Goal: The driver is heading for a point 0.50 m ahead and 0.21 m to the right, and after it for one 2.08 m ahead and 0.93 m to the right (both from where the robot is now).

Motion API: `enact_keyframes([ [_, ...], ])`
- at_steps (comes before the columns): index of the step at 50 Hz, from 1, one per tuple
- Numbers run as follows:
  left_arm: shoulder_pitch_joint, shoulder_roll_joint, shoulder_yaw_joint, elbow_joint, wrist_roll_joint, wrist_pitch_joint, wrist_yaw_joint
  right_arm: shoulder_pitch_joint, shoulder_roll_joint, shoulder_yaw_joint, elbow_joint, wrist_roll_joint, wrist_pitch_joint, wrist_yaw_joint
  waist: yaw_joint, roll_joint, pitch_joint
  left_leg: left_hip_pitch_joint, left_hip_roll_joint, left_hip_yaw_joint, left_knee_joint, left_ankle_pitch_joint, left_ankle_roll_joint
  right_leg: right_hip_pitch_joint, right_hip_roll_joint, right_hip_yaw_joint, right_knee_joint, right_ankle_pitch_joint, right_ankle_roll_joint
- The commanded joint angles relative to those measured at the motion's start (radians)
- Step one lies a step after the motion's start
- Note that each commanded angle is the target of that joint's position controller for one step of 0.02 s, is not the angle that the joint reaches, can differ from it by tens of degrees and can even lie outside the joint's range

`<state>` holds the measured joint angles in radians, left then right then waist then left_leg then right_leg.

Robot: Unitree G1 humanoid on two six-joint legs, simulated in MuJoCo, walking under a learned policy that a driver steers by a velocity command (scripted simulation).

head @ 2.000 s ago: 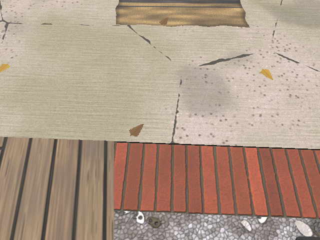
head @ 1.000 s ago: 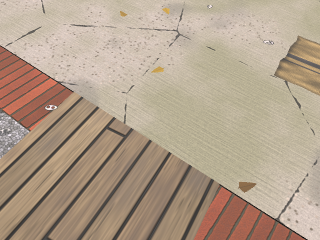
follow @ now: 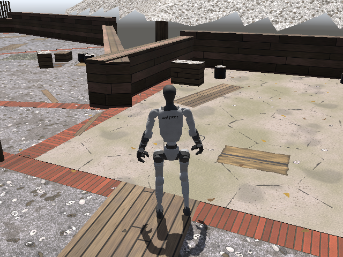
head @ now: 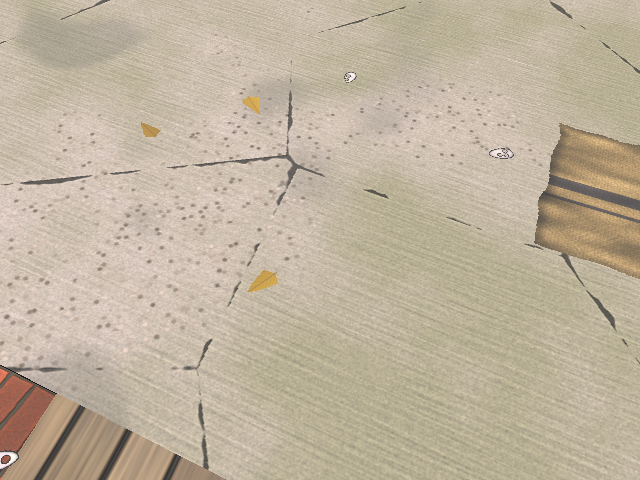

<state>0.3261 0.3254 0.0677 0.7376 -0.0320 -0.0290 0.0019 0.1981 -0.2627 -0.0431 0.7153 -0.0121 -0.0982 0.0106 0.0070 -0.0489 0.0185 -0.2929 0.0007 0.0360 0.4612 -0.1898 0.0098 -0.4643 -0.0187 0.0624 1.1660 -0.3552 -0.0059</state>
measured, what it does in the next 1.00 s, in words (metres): walks ahead, turning right: right foot, then left foot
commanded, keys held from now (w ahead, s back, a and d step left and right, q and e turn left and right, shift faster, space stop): w+e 0.56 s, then e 0.40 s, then no key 0.04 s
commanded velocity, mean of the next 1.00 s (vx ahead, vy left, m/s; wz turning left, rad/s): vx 0.38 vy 0.00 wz -0.58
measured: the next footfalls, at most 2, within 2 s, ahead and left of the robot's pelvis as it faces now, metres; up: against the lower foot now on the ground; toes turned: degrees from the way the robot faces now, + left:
right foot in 0.36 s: +0.33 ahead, -0.17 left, +0.00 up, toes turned -16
left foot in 0.82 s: +0.60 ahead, -0.07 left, +0.00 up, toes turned -41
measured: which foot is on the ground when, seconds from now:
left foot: down 0.00-0.36, up 0.38-0.80, down 0.82-1.00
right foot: up 0.00-0.34, down 0.36-0.82, up 0.84-1.00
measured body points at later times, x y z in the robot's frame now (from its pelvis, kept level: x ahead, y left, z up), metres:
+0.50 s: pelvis +0.26 -0.08 -0.01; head +0.30 -0.10 +0.44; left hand +0.48 +0.14 -0.10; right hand +0.28 -0.38 -0.12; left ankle +0.22 +0.10 -0.64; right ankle +0.29 -0.16 -0.74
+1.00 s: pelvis +0.47 -0.11 -0.01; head +0.51 -0.12 +0.44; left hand +0.74 +0.07 -0.11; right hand +0.47 -0.42 -0.09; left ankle +0.61 -0.07 -0.74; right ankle +0.35 -0.18 -0.66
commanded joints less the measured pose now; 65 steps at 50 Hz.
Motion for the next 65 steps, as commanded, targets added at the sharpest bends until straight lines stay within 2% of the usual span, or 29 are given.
enact_keyframes([
  [1, -0.033, 0.048, 0.019, -0.101, -0.001, 0.003, -0.009, 0.027, -0.108, -0.034, -0.025, 0.0, -0.016, -0.007, -0.026, 0.182, -0.016, 0.21, 0.257, -0.237, -0.269, 0.072, 0.152, -0.233, -0.092, 0.038, -0.004, 0.079, 0.015],
  [13, -0.314, 0.012, -0.003, -0.221, 0.007, 0.001, -0.062, 0.102, -0.223, -0.073, 0.065, 0.031, 0.013, -0.02, -0.084, 0.101, 0.073, 0.329, 0.283, 0.086, -0.273, 0.326, 0.124, -0.198, -0.064, -0.084, -0.5, 0.309, -0.033],
  [15, -0.295, 0.04, 0.01, -0.23, 0.012, 0.005, -0.066, 0.098, -0.251, -0.083, 0.068, 0.04, 0.024, -0.023, -0.05, 0.125, 0.039, 0.368, 0.285, 0.125, -0.17, 0.61, 0.105, -0.113, -0.014, -0.133, -0.524, 0.217, -0.073],
  [17, -0.111, 0.103, 0.049, -0.192, 0.014, 0.015, -0.058, 0.084, -0.272, -0.089, 0.064, 0.052, 0.038, -0.027, 0.068, 0.131, -0.076, 0.337, 0.255, 0.172, 0.11, 0.863, 0.074, 0.152, 0.071, -0.183, -0.571, 0.189, -0.13],
  [18, 0.064, 0.163, 0.082, -0.144, 0.009, 0.025, -0.041, 0.093, -0.242, -0.077, 0.057, 0.043, 0.036, -0.031, 0.151, 0.091, -0.163, 0.168, 0.217, 0.185, 0.36, 0.736, 0.037, 0.44, 0.079, -0.131, -0.604, 0.231, -0.17],
  [19, 0.091, 0.282, 0.102, -0.135, -0.002, 0.027, -0.022, 0.183, -0.103, -0.032, 0.009, -0.014, 0.023, -0.021, 0.066, -0.199, -0.237, -0.272, 0.075, 0.166, 0.739, -0.169, -0.027, 0.8, -0.187, 0.331, -0.623, 0.216, -0.312],
  [20, 0.099, 0.262, 0.086, -0.178, 0.002, 0.007, -0.03, 0.144, -0.12, -0.019, -0.021, 0.003, -0.013, -0.009, 0.087, -0.18, -0.431, -0.449, -0.042, -0.085, 0.937, -0.434, -0.04, 0.911, -0.324, 0.795, -0.827, -0.049, -0.447],
  [21, 0.076, 0.187, 0.064, -0.166, 0.011, -0.011, -0.037, 0.016, -0.203, -0.042, -0.047, 0.047, -0.034, 0.0, 0.127, -0.068, -0.307, -0.545, 0.017, -0.141, 0.947, -0.334, -0.02, 0.832, -0.302, 0.69, -0.886, -0.054, -0.378],
  [22, 0.034, 0.162, 0.055, -0.158, 0.013, -0.022, -0.036, -0.02, -0.192, -0.035, -0.064, 0.053, -0.046, -0.001, 0.094, -0.027, -0.185, -0.544, 0.054, -0.128, 0.87, -0.242, -0.004, 0.688, -0.264, 0.566, -0.89, 0.008, -0.342],
  [23, -0.036, 0.131, 0.044, -0.164, 0.015, -0.026, -0.034, -0.015, -0.184, -0.034, -0.049, 0.028, -0.048, -0.01, 0.043, 0.041, -0.114, -0.482, 0.092, -0.128, 0.782, -0.181, -0.009, 0.54, -0.221, 0.462, -0.888, 0.132, -0.31],
  [24, -0.084, 0.106, 0.036, -0.176, 0.024, -0.028, -0.03, 0.006, -0.193, -0.041, -0.041, 0.009, -0.041, -0.014, 0.004, 0.026, -0.088, -0.405, 0.114, -0.136, 0.714, -0.141, -0.016, 0.434, -0.187, 0.389, -0.899, 0.244, -0.297],
  [27, -0.103, 0.106, 0.034, -0.172, 0.027, -0.034, -0.017, 0.027, -0.164, -0.038, -0.033, -0.005, -0.011, -0.012, -0.03, 0.013, -0.063, -0.321, 0.113, -0.113, 0.61, -0.09, -0.055, 0.29, -0.15, 0.3, -0.938, 0.405, -0.303],
  [33, -0.029, 0.15, 0.051, -0.117, 0.015, -0.002, 0.023, -0.167, -0.092, -0.009, -0.081, -0.009, -0.005, -0.005, 0.031, -0.021, -0.039, -0.183, -0.006, -0.063, 0.192, 0.259, -0.09, 0.166, -0.033, 0.143, -0.851, 0.623, -0.197],
  [37, 0.004, 0.136, 0.052, -0.094, 0.009, 0.022, 0.034, -0.204, -0.132, -0.025, -0.097, 0.006, -0.001, 0.008, 0.034, -0.05, -0.061, -0.144, -0.04, -0.121, 0.059, 0.243, -0.068, 0.263, -0.064, 0.27, -0.752, 0.514, -0.16],
  [40, -0.064, 0.108, 0.046, -0.12, 0.01, 0.031, 0.041, -0.11, -0.163, -0.045, -0.078, -0.004, -0.014, 0.004, -0.03, -0.074, -0.092, -0.033, -0.016, -0.123, -0.052, 0.265, -0.017, 0.309, -0.038, 0.332, -0.587, 0.484, -0.114],
  [41, -0.056, 0.061, 0.031, -0.139, 0.019, 0.027, 0.038, -0.053, -0.2, -0.053, -0.079, -0.021, -0.018, -0.004, -0.045, -0.008, -0.183, 0.152, 0.095, -0.19, -0.049, 0.475, 0.036, 0.253, 0.024, 0.288, -0.419, 0.366, -0.073],
  [42, 0.108, -0.006, 0.012, -0.13, 0.034, 0.027, 0.035, -0.029, -0.24, -0.055, -0.09, -0.042, -0.008, -0.013, 0.028, 0.233, -0.3, 0.451, 0.356, -0.441, 0.027, 0.9, 0.179, 0.027, 0.144, 0.184, -0.15, -0.272, -0.006],
  [43, 0.217, 0.074, 0.016, -0.122, 0.014, 0.029, 0.029, 0.021, -0.224, -0.061, -0.067, -0.013, 0.016, -0.007, 0.031, 0.351, -0.407, 0.546, 0.497, -0.694, -0.002, 0.707, 0.304, -0.114, 0.128, 0.127, 0.053, -0.404, 0.031],
  [44, 0.158, 0.152, 0.041, -0.101, 0.004, 0.043, 0.032, -0.021, -0.164, -0.046, -0.094, -0.001, 0.03, -0.009, 0.006, 0.218, -0.33, 0.464, 0.431, -0.631, -0.044, 0.485, 0.276, -0.157, 0.074, 0.132, 0.144, -0.308, 0.066],
  [45, 0.057, 0.176, 0.051, -0.116, 0.003, 0.062, 0.038, -0.062, -0.127, -0.034, -0.104, -0.004, 0.045, -0.014, -0.013, 0.157, -0.238, 0.369, 0.366, -0.491, -0.065, 0.357, 0.228, -0.18, 0.05, 0.091, 0.162, -0.23, 0.086],
  [48, 0.004, 0.118, 0.045, -0.138, 0.005, 0.102, 0.044, -0.151, -0.132, -0.03, -0.096, -0.016, 0.071, -0.025, 0.021, 0.183, -0.083, 0.077, 0.237, -0.26, -0.164, 0.197, 0.19, -0.079, 0.002, 0.02, 0.051, -0.125, 0.1],
  [52, -0.016, 0.046, 0.018, -0.145, 0.026, 0.09, 0.041, -0.143, -0.144, -0.038, -0.065, -0.01, 0.073, -0.025, 0.01, 0.19, -0.129, 0.077, 0.245, -0.177, -0.173, 0.311, 0.236, 0.036, -0.005, -0.018, -0.168, -0.108, 0.086],
  [56, -0.057, 0.057, 0.01, -0.147, 0.029, 0.086, 0.022, -0.14, -0.176, -0.046, -0.042, 0.01, 0.087, -0.017, -0.01, 0.199, -0.14, 0.075, 0.269, -0.171, -0.179, 0.202, 0.241, 0.144, -0.007, -0.041, -0.381, -0.025, 0.051],
  [59, -0.019, 0.055, 0.011, -0.118, 0.036, 0.082, 0.007, -0.147, -0.167, -0.036, -0.017, 0.031, 0.097, -0.012, 0.03, 0.183, -0.114, 0.004, 0.239, -0.143, -0.131, 0.057, 0.184, 0.303, 0.024, -0.082, -0.652, 0.129, -0.002],
  [60, -0.022, 0.07, 0.012, -0.122, 0.045, 0.082, 0.007, -0.101, -0.136, -0.025, 0.009, 0.033, 0.095, -0.008, 0.03, 0.153, -0.103, -0.055, 0.208, -0.12, -0.099, -0.017, 0.118, 0.379, 0.004, -0.039, -0.741, 0.186, -0.034],
  [61, -0.025, 0.135, 0.02, -0.138, 0.056, 0.082, 0.015, -0.065, -0.076, -0.005, 0.008, 0.007, 0.09, 0.001, -0.004, -0.034, -0.118, -0.132, 0.119, -0.023, 0.077, -0.153, 0.02, 0.442, -0.176, 0.191, -0.831, 0.287, -0.095],
  [62, -0.106, 0.157, 0.017, -0.151, 0.067, 0.079, 0.014, -0.076, -0.06, -0.002, -0.01, -0.007, 0.086, -0.005, -0.031, -0.202, -0.071, -0.129, 0.028, 0.019, 0.117, -0.287, -0.039, 0.249, -0.305, 0.329, -0.888, 0.194, -0.223],
  [63, -0.161, 0.113, 0.006, -0.167, 0.076, 0.062, 0.012, -0.126, -0.123, -0.016, -0.007, -0.007, 0.09, -0.012, 0.001, -0.146, -0.03, -0.07, 0.048, -0.034, 0.214, -0.276, -0.053, 0.173, -0.266, 0.298, -0.913, 0.101, -0.235],
  [65, -0.205, 0.079, -0.005, -0.148, 0.072, 0.034, 0.01, -0.096, -0.119, -0.023, 0.024, -0.001, 0.095, -0.016, -0.02, -0.138, -0.024, -0.076, 0.044, -0.044, 0.228, -0.224, -0.059, 0.204, -0.193, 0.208, -0.884, 0.137, -0.177],
])
Over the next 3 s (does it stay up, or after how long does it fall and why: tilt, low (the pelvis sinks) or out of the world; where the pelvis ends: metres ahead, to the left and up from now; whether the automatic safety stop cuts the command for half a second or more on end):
stays up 0.49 -0.15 0.00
